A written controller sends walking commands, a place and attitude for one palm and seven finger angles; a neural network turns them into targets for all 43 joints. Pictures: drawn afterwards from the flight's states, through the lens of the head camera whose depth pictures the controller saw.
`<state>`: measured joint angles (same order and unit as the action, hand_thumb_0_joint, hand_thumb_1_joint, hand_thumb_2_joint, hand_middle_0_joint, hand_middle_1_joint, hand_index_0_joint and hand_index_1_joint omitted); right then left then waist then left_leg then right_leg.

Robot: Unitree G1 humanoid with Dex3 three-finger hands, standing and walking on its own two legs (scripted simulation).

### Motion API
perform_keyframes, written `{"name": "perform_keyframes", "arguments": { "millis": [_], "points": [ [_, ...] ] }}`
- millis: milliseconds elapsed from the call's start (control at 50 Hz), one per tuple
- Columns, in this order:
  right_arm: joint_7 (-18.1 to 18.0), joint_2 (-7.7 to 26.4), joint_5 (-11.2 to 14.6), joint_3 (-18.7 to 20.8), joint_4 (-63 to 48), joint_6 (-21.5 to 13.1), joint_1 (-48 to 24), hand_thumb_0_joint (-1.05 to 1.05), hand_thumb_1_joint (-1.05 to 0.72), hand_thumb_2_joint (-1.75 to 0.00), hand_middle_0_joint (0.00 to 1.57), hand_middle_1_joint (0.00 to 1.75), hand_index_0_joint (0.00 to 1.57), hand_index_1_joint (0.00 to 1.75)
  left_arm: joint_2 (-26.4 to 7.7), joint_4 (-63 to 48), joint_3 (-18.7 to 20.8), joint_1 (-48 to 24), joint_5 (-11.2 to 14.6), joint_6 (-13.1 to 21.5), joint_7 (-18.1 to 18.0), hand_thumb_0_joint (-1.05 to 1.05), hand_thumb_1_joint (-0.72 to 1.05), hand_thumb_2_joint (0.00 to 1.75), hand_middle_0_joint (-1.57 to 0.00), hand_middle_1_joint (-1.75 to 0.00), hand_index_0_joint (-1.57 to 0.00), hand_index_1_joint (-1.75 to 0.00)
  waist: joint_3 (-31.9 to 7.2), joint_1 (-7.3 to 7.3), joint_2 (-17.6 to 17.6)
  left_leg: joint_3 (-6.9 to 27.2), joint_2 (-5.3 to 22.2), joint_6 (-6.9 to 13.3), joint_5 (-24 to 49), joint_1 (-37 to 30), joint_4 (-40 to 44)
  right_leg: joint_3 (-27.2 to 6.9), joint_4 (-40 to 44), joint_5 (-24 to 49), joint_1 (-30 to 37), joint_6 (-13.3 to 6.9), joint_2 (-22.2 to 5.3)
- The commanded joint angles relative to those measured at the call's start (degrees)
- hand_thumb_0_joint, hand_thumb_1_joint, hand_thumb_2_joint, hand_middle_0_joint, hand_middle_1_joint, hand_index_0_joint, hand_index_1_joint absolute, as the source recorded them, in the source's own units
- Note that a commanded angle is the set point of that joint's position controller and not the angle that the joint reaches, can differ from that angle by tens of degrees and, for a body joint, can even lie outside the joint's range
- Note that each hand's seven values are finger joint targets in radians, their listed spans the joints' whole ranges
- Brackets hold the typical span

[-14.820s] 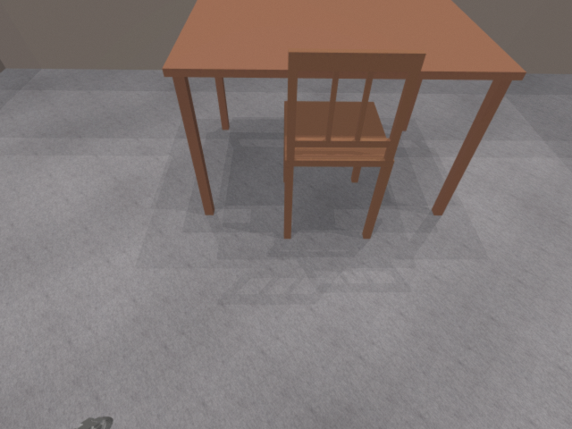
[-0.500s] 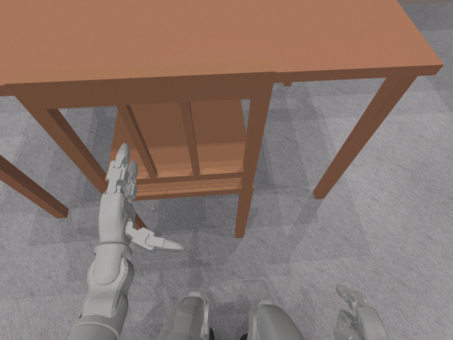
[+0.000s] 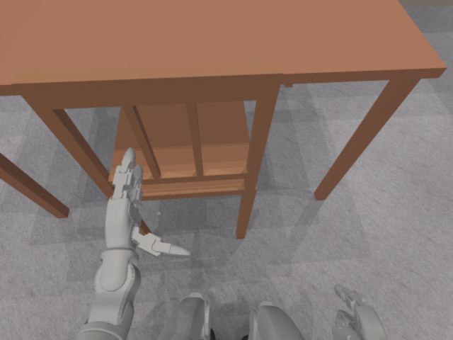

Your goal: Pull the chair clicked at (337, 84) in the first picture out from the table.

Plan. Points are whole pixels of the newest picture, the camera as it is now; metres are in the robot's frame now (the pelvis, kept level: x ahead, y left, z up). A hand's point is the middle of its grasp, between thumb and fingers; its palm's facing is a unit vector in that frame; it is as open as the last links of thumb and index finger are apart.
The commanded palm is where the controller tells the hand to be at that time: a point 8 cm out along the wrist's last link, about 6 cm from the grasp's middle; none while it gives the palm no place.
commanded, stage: aim the fingers beside a spindle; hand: left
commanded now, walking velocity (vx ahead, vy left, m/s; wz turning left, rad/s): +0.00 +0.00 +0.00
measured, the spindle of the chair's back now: (145, 145) +0.47 +0.19 +0.00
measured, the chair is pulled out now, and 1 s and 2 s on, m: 0.00 0.00 0.00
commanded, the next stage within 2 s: push the fingers through the gap in 0.14 s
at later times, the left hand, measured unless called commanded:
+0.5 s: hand (161, 201) +0.34 +0.13 +0.02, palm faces +0.10 -0.99 -0.02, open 16.9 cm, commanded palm +0.32 +0.19 +0.02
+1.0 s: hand (158, 177) +0.39 +0.15 +0.02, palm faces +0.13 -0.99 -0.02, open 16.9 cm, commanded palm +0.36 +0.19 +0.02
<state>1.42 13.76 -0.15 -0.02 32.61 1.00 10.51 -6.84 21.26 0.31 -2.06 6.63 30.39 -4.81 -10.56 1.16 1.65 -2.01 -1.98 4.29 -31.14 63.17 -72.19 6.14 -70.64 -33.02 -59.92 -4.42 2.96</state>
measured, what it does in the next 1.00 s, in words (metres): stands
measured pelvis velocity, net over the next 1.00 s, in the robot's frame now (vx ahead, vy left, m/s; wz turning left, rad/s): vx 0.00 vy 0.00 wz -0.01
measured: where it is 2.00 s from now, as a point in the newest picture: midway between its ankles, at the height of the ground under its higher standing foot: outside the picture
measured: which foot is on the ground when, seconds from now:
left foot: down 0.00-1.00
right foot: down 0.00-1.00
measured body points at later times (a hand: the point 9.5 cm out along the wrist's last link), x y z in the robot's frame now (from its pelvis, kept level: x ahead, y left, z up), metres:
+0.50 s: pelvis +0.00 +0.00 +0.00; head +0.10 +0.01 +0.43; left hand +0.33 +0.19 +0.03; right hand +0.15 -0.24 -0.12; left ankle +0.03 +0.07 -0.63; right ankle +0.01 -0.08 -0.63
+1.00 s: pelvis +0.00 +0.00 +0.00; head +0.11 +0.01 +0.43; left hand +0.38 +0.20 +0.02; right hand +0.11 -0.25 -0.12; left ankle +0.03 +0.07 -0.63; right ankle +0.01 -0.08 -0.63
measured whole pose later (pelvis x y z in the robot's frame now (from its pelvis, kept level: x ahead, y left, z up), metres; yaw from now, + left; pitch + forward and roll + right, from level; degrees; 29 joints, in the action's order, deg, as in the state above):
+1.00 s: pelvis +0.00 +0.00 +0.00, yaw -1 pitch +23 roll -2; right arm 1.5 14.3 -0.3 0.1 35.0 2.5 12.5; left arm -10.1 36.4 6.7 -19.3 6.8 30.1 -5.1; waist -10.4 3.4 1.9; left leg -2.0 -1.5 4.3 -30.7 65.1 -72.4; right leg 6.1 -70.5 -32.2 -61.8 -4.3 3.3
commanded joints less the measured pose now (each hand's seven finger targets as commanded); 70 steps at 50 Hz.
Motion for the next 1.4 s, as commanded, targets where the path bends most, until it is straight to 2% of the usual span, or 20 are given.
{"name": "perform_keyframes", "arguments": {
  "millis": [0,80,120,140,180,260,320,480,600,740,800,840,880,900,960,1080,1180,1200,1260,1380],
  "points": [
    [-0.6,7.5,-0.3,2.6,-7.4,-2.1,0.0,0.00,-0.90,-0.90,0.20,0.30,0.20,0.30,-4.6,-12.6,1.5,-11.1,-0.3,4.2,-0.6,0.00,-0.50,0.30,-0.06,-0.08,-0.06,-0.08,-20.4,1.04,0.0,6.4,2.0,-2.6,16.6,-16.3,8.5,-6.2,9.3,17.2,9.8,2.6,-1.9],
    [-0.7,7.7,-0.2,2.6,-7.3,-1.8,0.0,0.00,-0.90,-0.90,0.20,0.30,0.20,0.30,-5.8,-11.2,3.3,-10.0,0.3,3.5,-0.2,0.00,-0.50,0.30,-0.06,-0.08,-0.06,-0.08,-20.6,0.99,-1.5,6.1,2.0,-2.5,17.3,-15.5,8.4,-6.5,9.5,18.6,11.3,2.7,-1.8],
    [-0.6,7.7,0.0,2.6,-7.7,-1.8,0.0,0.00,-0.90,-0.90,0.20,0.30,0.20,0.30,-4.6,-11.6,2.0,-8.7,0.6,3.2,0.4,0.00,-0.50,0.30,-0.06,-0.08,-0.06,-0.08,-20.0,0.79,-0.3,6.4,2.1,-2.7,17.1,-16.2,8.9,-6.0,9.6,17.9,10.6,2.5,-1.7],
    [-0.6,7.7,0.1,2.5,-7.7,-1.7,-0.2,0.00,-0.90,-0.90,0.20,0.30,0.20,0.30,-3.4,-11.9,0.4,-9.9,0.5,3.0,0.7,0.00,-0.50,0.30,-0.06,-0.08,-0.06,-0.08,-19.4,1.45,-0.2,6.7,2.1,-2.7,16.8,-16.7,8.9,-5.9,9.8,17.3,9.6,2.5,-1.8],
    [-0.7,7.8,0.0,2.6,-7.4,-1.8,0.2,0.00,-0.90,-0.90,0.20,0.30,0.20,0.30,-4.2,-11.4,1.2,-10.3,0.7,2.9,0.7,0.00,-0.50,0.30,-0.06,-0.08,-0.06,-0.08,-19.3,1.63,-1.7,6.8,2.2,-2.5,16.2,-15.9,8.7,-5.9,9.9,16.8,9.7,2.6,-1.7],
    [-0.9,8.1,-0.1,2.5,-7.1,-1.8,0.1,0.00,-0.90,-0.90,0.20,0.30,0.20,0.30,-5.6,-12.1,1.8,-14.3,0.1,3.4,-0.1,0.00,-0.50,0.30,-0.06,-0.08,-0.06,-0.08,-18.6,2.03,-0.4,7.4,2.3,-2.6,14.8,-16.1,8.7,-5.6,9.5,14.3,7.4,2.4,-1.6],
    [-0.7,8.0,-0.3,2.6,-6.6,-1.9,0.3,0.00,-0.90,-0.90,0.20,0.30,0.20,0.30,-4.2,-11.5,0.5,-15.9,-0.7,3.7,-1.2,0.00,-0.50,0.30,-0.06,-0.08,-0.06,-0.08,-19.6,2.09,1.9,8.2,2.5,-3.2,15.9,-18.9,8.9,-5.1,9.2,14.0,5.3,2.3,-1.7],
    [-0.6,8.1,-0.2,2.5,-6.5,-0.7,1.2,0.00,-0.90,-0.90,0.20,0.30,0.20,0.30,-6.5,-5.6,4.5,-15.9,-0.5,1.9,-1.7,0.00,-0.50,0.30,-0.06,-0.08,-0.06,-0.08,-20.9,1.20,-1.9,6.4,1.9,-2.7,17.0,-15.3,8.7,-6.1,9.6,17.7,10.8,2.5,-1.6],
    [-0.8,8.2,-0.1,2.5,-5.6,-0.7,1.8,0.00,-0.90,-0.90,0.20,0.30,0.20,0.30,-6.6,-4.6,4.0,-23.0,0.1,2.6,-0.8,0.00,-0.50,0.30,-0.06,-0.08,-0.06,-0.08,-19.3,2.79,-1.4,6.1,2.0,-2.5,15.4,-14.1,8.3,-6.6,10.2,16.9,10.0,2.8,-1.6],
    [-0.8,8.4,-0.2,2.7,-4.4,-0.8,3.0,0.00,-0.90,-0.90,0.20,0.30,0.20,0.30,-8.2,-1.2,6.2,-25.4,0.4,3.5,0.0,0.00,-0.50,0.30,-0.06,-0.08,-0.06,-0.08,-21.6,2.59,-0.2,5.8,2.0,-2.6,17.2,-15.1,7.9,-6.9,10.0,18.8,10.6,2.7,-1.6],
    [-0.8,8.6,-0.2,2.8,-3.9,-0.6,3.7,0.00,-0.90,-0.90,0.20,0.30,0.20,0.30,-8.1,0.5,5.6,-29.9,0.3,3.3,0.1,0.00,-0.50,0.30,-0.06,-0.08,-0.06,-0.08,-21.4,3.70,0.0,6.0,2.1,-2.6,17.0,-15.1,7.8,-6.7,9.9,18.4,9.5,2.9,-1.6],
    [-0.9,8.8,-0.2,2.8,-3.8,-0.6,3.9,0.00,-0.90,-0.90,0.20,0.30,0.20,0.30,-10.3,1.7,8.0,-30.5,0.4,3.4,-0.1,0.00,-0.50,0.30,-0.06,-0.08,-0.06,-0.08,-21.9,3.21,-0.7,5.8,2.0,-2.6,16.5,-14.2,7.8,-7.1,10.0,18.2,10.5,2.9,-1.6],
    [-0.8,8.6,-0.3,2.9,-3.7,-0.5,4.3,0.00,-0.90,-0.90,0.20,0.30,0.20,0.30,-8.5,1.7,6.3,-32.3,0.0,3.7,0.0,0.00,-0.50,0.30,-0.06,-0.08,-0.06,-0.08,-23.1,3.64,1.0,5.8,2.0,-2.6,18.3,-16.1,7.8,-6.8,9.7,19.5,9.8,2.8,-1.5],
    [-0.7,8.8,-0.3,3.0,-3.4,-0.5,4.5,0.00,-0.90,-0.90,0.20,0.30,0.20,0.30,-9.7,2.4,7.7,-32.4,0.3,3.7,-0.1,0.00,-0.50,0.30,-0.06,-0.08,-0.06,-0.08,-23.2,3.25,1.3,6.0,2.1,-2.8,18.5,-16.3,7.8,-6.7,9.7,19.4,9.7,2.8,-1.5],
    [-0.7,9.0,-0.4,2.9,-3.2,-0.4,5.0,0.00,-0.90,-0.90,0.20,0.30,0.20,0.30,-9.9,5.2,8.1,-34.1,0.2,3.7,-0.1,0.00,-0.50,0.30,-0.06,-0.08,-0.06,-0.08,-22.3,4.26,-0.8,5.9,2.1,-2.5,17.7,-14.9,7.6,-6.8,10.0,19.1,9.7,3.0,-1.3],
    [-0.5,9.0,-0.4,3.1,-2.8,0.1,6.0,0.00,-0.90,-0.90,0.20,0.30,0.20,0.30,-11.5,7.6,10.3,-36.3,-0.1,4.3,-0.2,0.00,-0.50,0.30,-0.06,-0.08,-0.06,-0.08,-24.7,3.71,0.5,5.8,2.1,-2.8,19.4,-16.0,7.7,-6.8,9.5,20.5,10.1,2.9,-1.2],
    [-0.2,9.2,-0.5,3.0,-2.1,0.5,7.0,0.00,-0.90,-0.90,0.20,0.30,0.20,0.30,-11.1,11.3,10.1,-39.2,-0.4,4.2,0.0,0.00,-0.50,0.30,-0.06,-0.08,-0.06,-0.08,-22.7,4.84,0.2,5.9,2.2,-2.7,18.9,-15.5,7.7,-6.5,9.9,19.7,8.5,2.9,-1.0],
    [-0.3,9.4,-0.5,3.1,-2.0,0.6,7.2,0.00,-0.90,-0.90,0.20,0.30,0.20,0.30,-12.5,11.0,11.0,-41.7,-0.5,4.5,-0.1,0.00,-0.50,0.30,-0.06,-0.08,-0.06,-0.08,-22.8,5.01,0.5,6.2,2.2,-2.9,18.9,-15.5,7.8,-6.4,9.6,19.7,8.2,2.8,-1.1],
    [-0.2,9.4,-0.7,3.2,-1.6,0.6,7.9,0.00,-0.90,-0.90,0.20,0.30,0.20,0.30,-11.3,11.3,9.8,-45.1,-0.6,5.2,-0.1,0.00,-0.50,0.30,-0.06,-0.08,-0.06,-0.08,-24.1,5.74,2.2,6.9,2.5,-3.1,20.0,-18.2,7.8,-6.0,9.3,19.3,6.3,2.8,-0.9],
    [0.1,9.7,-1.0,3.3,-0.8,1.2,9.1,0.00,-0.90,-0.90,0.20,0.30,0.20,0.30,-14.1,16.2,12.8,-47.6,-1.7,5.7,-0.5,0.00,-0.50,0.30,-0.06,-0.08,-0.06,-0.08,-25.3,5.60,2.5,6.7,2.5,-3.2,20.3,-17.8,7.4,-6.0,9.1,19.4,6.0,2.8,-0.8]
  ]
}}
